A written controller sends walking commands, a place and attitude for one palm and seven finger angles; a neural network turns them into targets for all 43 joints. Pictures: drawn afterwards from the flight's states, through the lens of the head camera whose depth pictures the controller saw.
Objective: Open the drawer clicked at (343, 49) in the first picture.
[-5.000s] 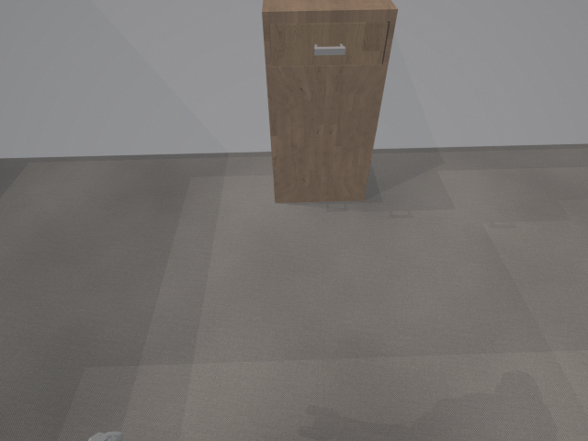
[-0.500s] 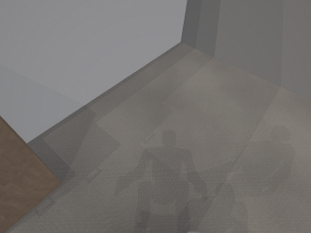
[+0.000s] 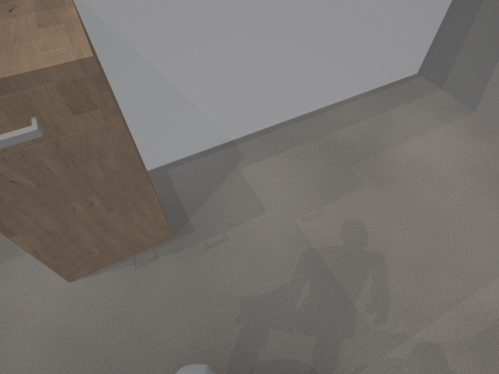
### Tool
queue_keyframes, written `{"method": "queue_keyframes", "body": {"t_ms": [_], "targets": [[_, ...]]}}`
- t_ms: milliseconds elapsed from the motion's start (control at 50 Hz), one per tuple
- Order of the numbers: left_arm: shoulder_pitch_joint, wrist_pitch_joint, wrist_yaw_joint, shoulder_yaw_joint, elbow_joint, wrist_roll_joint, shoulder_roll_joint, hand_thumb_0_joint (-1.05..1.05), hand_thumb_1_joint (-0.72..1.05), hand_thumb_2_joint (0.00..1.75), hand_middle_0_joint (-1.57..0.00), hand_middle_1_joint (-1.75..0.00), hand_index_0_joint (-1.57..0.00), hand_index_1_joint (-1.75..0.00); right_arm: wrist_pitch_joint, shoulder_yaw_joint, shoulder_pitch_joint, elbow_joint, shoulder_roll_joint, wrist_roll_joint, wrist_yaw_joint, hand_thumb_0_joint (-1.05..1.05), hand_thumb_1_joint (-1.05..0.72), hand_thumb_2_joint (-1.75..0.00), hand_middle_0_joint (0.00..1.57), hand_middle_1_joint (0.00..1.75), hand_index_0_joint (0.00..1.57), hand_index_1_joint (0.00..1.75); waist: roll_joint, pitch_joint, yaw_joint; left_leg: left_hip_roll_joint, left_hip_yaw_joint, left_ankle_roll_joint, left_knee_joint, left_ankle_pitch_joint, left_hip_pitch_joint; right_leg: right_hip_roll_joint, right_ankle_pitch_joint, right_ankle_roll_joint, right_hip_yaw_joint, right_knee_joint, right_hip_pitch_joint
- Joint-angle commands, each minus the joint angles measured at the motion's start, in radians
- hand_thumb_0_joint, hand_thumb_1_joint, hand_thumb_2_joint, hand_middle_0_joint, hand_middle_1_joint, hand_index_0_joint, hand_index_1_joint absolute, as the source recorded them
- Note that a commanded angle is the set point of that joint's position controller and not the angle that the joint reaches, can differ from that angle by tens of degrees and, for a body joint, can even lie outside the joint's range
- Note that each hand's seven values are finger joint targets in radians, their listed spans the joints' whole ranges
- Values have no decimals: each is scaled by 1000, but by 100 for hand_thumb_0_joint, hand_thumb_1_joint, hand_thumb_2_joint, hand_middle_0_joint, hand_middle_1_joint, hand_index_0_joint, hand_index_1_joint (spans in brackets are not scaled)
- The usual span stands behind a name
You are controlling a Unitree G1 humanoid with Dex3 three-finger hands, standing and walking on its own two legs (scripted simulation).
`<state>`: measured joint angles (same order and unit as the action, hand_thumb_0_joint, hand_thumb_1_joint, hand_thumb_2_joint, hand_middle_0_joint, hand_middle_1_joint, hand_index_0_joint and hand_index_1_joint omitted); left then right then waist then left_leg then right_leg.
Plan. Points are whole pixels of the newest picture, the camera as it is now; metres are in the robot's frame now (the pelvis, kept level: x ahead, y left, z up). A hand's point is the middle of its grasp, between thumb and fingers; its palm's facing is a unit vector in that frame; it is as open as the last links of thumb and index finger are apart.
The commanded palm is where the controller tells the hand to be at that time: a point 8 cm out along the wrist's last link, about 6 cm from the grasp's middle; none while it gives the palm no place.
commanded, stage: turn to face it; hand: left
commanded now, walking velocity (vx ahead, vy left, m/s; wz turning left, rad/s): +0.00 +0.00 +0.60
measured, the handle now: (14, 132) +0.57 +0.59 +0.00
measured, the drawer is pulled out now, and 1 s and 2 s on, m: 0.00 0.00 0.00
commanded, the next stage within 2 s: take the last steps up to it in 0.72 s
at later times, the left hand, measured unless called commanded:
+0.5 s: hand out of the picture +0.05 +0.22 -0.14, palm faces +0.29 -0.91 -0.31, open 7.4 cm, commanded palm none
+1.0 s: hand out of the picture -0.14 +0.22 -0.18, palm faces +0.49 -0.84 -0.22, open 7.4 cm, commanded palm none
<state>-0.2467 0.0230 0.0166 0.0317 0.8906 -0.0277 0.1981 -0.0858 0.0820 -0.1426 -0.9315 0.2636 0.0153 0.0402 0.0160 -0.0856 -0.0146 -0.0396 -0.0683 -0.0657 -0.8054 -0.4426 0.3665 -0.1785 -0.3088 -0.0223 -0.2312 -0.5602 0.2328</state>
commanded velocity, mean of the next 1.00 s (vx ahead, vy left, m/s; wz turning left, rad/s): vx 0.06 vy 0.00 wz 0.36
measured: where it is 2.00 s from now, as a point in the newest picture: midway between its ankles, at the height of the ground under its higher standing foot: outside the picture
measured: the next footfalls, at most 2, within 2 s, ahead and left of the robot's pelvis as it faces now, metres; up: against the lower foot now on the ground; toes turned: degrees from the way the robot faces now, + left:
left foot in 0.06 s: +0.02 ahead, +0.14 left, +0.00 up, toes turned +9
right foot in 0.44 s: +0.08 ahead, -0.10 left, +0.00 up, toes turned +12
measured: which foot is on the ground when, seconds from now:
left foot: up 0.00-0.04, down 0.06-0.44, up 0.46-0.84, down 0.86-1.00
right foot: down 0.00-0.06, up 0.08-0.42, down 0.44-0.86, up 0.88-1.00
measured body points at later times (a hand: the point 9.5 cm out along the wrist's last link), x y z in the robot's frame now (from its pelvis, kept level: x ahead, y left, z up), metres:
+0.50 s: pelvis -0.01 -0.01 -0.01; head +0.03 -0.03 +0.44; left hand +0.04 +0.27 -0.12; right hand +0.13 -0.24 -0.17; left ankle -0.03 +0.13 -0.71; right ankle +0.04 -0.11 -0.74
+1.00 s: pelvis -0.04 +0.03 +0.00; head -0.05 +0.06 +0.45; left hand -0.16 +0.26 -0.16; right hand +0.14 -0.15 -0.13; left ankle -0.10 +0.10 -0.74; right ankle +0.01 -0.10 -0.67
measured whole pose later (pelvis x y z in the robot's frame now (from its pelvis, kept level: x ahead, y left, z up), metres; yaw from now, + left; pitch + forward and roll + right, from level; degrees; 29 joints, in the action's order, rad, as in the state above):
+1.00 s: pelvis -0.04 +0.03 +0.00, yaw +27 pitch -1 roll -1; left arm -0.30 0.06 0.01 0.06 1.04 -0.03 0.25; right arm 0.00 0.03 -0.19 -0.97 0.18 0.02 0.00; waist 0.05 -0.03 -0.03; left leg 0.00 -0.07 0.04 -0.50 -0.30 0.18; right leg -0.10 -0.41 -0.04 -0.07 -1.01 0.43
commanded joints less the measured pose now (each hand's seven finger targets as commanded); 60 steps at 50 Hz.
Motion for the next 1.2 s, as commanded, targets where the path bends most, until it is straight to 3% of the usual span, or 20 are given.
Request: {"method": "queue_keyframes", "body": {"t_ms": [0, 20, 40, 60, 160, 280, 380, 400, 420, 440, 500, 540, 720, 800, 820, 840, 860, 880, 980, 1180], "targets": [[-41, -9, 8, 79, -33, 5, 248, 0, 90, 90, -20, -30, -20, -30, 59, 9, -4, 98, 77, -4, -10, 0, -90, -90, 20, 30, 20, 30, 177, 172, 3, 26, -63, 28, 351, 182, -134, -168, 493, 55, 76, -22, -132], [-44, -5, 3, 77, -45, 14, 221, 0, 90, 90, -20, -30, -20, -30, 69, 27, -65, 86, 149, 1, -13, 0, -90, -90, 20, 30, 20, 30, 28, 222, 40, -65, 40, 67, 427, 372, -347, -132, 358, 2, 43, -183, 35], [-13, -5, -8, 61, -94, 18, 152, 0, 90, 90, -20, -30, -20, -30, 75, 57, -125, 81, 264, 5, -19, 0, -90, -90, 20, 30, 20, 30, -299, 226, 81, -343, 395, 202, 419, 774, -501, 5, -235, -78, 25, -396, 357], [76, 1, -2, 52, -127, 6, 156, 0, 90, 90, -20, -30, -20, -30, 67, 61, -203, 51, 287, -1, -21, 0, -90, -90, 20, 30, 20, 30, -235, 204, 119, -407, 392, 284, 410, 861, -428, 26, -360, -66, 120, -526, 382], [64, 11, -8, 62, -64, 12, 151, 0, 90, 90, -20, -30, -20, -30, 77, 22, -8, 95, 170, 6, -46, 0, -90, -90, 20, 30, 20, 30, -192, 88, 28, -197, 259, 212, 454, 621, -195, 48, -114, -75, 210, -577, 322], [91, 8, -3, 52, -89, 16, 135, 0, 90, 90, -20, -30, -20, -30, 68, 33, -33, 86, 186, 8, -42, 0, -90, -90, 20, 30, 20, 30, -156, 119, 46, -188, 342, 239, 440, 555, -213, 106, -142, -72, 206, -325, 234], [-12, -14, 5, 52, -80, 22, 144, 0, 90, 90, -20, -30, -20, -30, 59, 38, 10, 103, 176, 2, -38, 0, -90, -90, 20, 30, 20, 30, -155, 149, -9, -126, 371, 187, 325, 575, -91, 153, 33, -53, 184, 41, -32], [-53, -27, 10, 59, -76, 16, 175, 0, 90, 90, -20, -30, -20, -30, 61, 35, 0, 109, 141, -4, -34, 0, -90, -90, 20, 30, 20, 30, -64, 167, -27, -71, 330, 134, 229, 458, -7, 81, 118, -38, 245, 191, -156], [-71, -36, 20, 77, -75, -2, 275, 0, 90, 90, -20, -30, -20, -30, 63, 21, -25, 127, 66, -12, -28, 0, -90, -90, 20, 30, 20, 30, 235, 177, -27, 83, 149, 46, 9, 93, 189, -190, 233, 56, 521, 267, -275], [-62, -32, 18, 76, -84, 5, 295, 0, 90, 90, -20, -30, -20, -30, 56, 28, -14, 136, 92, 0, -31, 0, -90, -90, 20, 30, 20, 30, 274, 166, -32, 86, 135, 33, -191, -157, 197, -319, 297, 157, 584, 279, -160], [81, -28, 20, 54, -109, 6, 197, 0, 90, 90, -20, -30, -20, -30, 33, 30, -29, 80, 90, 6, -18, 0, -90, -90, 20, 30, 20, 30, 142, 52, 29, 23, 137, 25, -420, 8, 188, -175, 222, 144, 380, 260, -15], [74, -33, 19, 45, -103, 5, 176, 0, 90, 90, -20, -30, -20, -30, 28, 22, -52, 61, 69, 6, -12, 0, -90, -90, 20, 30, 20, 30, 171, 52, 30, 19, 102, 10, -410, 63, 173, -132, 270, 121, 275, 246, -20], [-63, -26, 17, 63, -15, -9, 231, 0, 90, 90, -20, -30, -20, -30, 41, -7, 47, 61, 26, -8, -18, 0, -90, -90, 20, 30, 20, 30, 200, 100, -43, 28, 0, 13, -1, -33, 36, -169, 420, 163, 239, 203, -121], [-25, -15, 16, 63, 15, 3, 217, 0, 90, 90, -20, -30, -20, -30, 62, -15, -73, 20, 32, -8, -29, 0, -90, -90, 20, 30, 20, 30, 167, 148, 22, 29, -20, 36, 349, 181, -198, -132, 368, 85, 175, 77, -41], [-36, -10, 13, 56, 15, 14, 174, 0, 90, 90, -20, -30, -20, -30, 75, -8, -110, 5, 80, -4, -31, 0, -90, -90, 20, 30, 20, 30, 29, 180, 39, -47, 54, 57, 455, 256, -336, -78, 205, 31, 129, -29, 57], [-49, -5, 5, 40, -8, 19, 102, 0, 90, 90, -20, -30, -20, -30, 81, 10, -132, 9, 175, 9, -34, 0, -90, -90, 20, 30, 20, 30, -277, 170, 47, -278, 358, 147, 509, 347, -398, 43, -149, -35, 67, -190, 267], [6, -4, 0, 29, -27, 6, 100, 0, 90, 90, -20, -30, -20, -30, 71, 13, -157, 5, 211, 13, -36, 0, -90, -90, 20, 30, 20, 30, -274, 129, 71, -372, 432, 241, 553, 272, -317, 73, -312, -29, 110, -333, 310], [47, 5, 5, 30, -16, -3, 102, 0, 90, 90, -20, -30, -20, -30, 78, 11, -167, -14, 192, 17, -49, 0, -90, -90, 20, 30, 20, 30, -338, 100, 80, -344, 442, 246, 594, 127, -279, 74, -302, -24, 171, -439, 350], [-16, -22, -30, 22, 89, -4, 92, 0, 90, 90, -20, -30, -20, -30, 123, -27, -157, -38, 66, 0, -66, 0, -90, -90, 20, 30, 20, 30, -139, 18, 30, -197, 254, 212, 623, 234, -295, 68, -14, -25, 192, -520, 374], [107, -25, -33, 16, 77, 3, 54, 0, 90, 90, -20, -30, -20, -30, 142, -21, -320, -133, 36, 4, -74, 0, -90, -90, 20, 30, 20, 30, -125, -62, 62, -242, 265, 256, 663, 238, -310, 51, 17, -35, 184, -320, 384]]}}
